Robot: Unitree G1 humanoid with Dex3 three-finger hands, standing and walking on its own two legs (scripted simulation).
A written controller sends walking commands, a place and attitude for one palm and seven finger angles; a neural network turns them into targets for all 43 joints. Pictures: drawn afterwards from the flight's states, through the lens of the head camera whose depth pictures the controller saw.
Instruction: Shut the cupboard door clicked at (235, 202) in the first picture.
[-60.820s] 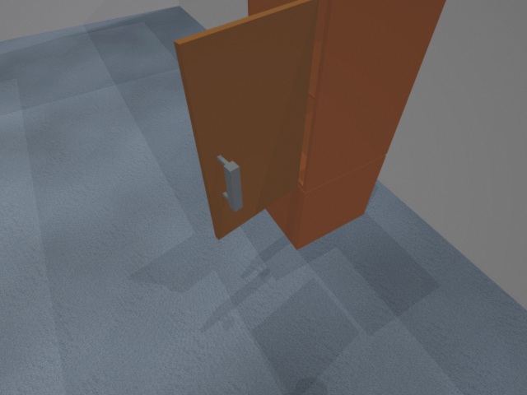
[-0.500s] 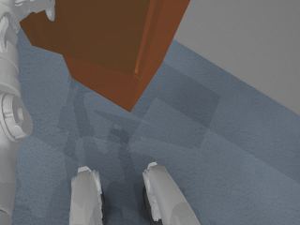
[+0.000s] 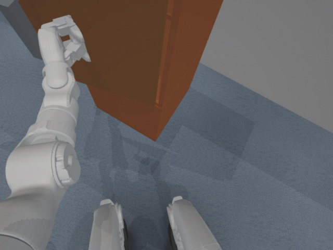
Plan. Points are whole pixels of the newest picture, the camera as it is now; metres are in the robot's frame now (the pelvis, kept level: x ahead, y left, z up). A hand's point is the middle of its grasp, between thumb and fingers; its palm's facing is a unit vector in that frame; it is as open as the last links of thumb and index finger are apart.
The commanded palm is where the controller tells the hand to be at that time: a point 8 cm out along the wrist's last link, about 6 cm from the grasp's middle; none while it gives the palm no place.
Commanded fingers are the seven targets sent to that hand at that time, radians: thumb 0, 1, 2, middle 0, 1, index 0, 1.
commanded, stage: pull the fist back off the door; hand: left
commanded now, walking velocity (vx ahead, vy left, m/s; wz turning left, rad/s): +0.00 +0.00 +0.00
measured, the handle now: (31, 25) +0.64 +0.23 +0.06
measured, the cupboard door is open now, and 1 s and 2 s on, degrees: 13 13 13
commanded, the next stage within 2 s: draw the hand back to the body in 0.42 s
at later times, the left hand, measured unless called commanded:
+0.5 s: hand (83, 77) +0.49 +0.12 +0.06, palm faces +0.13 -0.99 -0.01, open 3.1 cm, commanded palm +0.47 +0.15 +0.06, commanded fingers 0.00 0.90 0.90 -1.30 -1.50 -1.30 -1.50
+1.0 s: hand (25, 97) +0.39 +0.17 +0.16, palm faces +0.13 -0.99 -0.03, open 3.1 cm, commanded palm +0.34 +0.22 +0.17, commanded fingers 0.00 0.90 0.90 -1.19 -1.38 -1.19 -1.38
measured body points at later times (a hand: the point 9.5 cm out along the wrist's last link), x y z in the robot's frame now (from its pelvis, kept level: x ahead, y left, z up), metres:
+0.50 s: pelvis +0.01 +0.00 +0.02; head +0.15 +0.02 +0.45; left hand +0.48 +0.17 +0.06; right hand +0.10 -0.26 -0.11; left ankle +0.06 +0.13 -0.58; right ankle +0.01 -0.13 -0.58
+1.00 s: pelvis +0.02 +0.00 +0.09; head +0.07 +0.00 +0.54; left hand +0.37 +0.22 +0.17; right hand +0.12 -0.25 -0.03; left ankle +0.06 +0.13 -0.58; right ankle +0.01 -0.13 -0.58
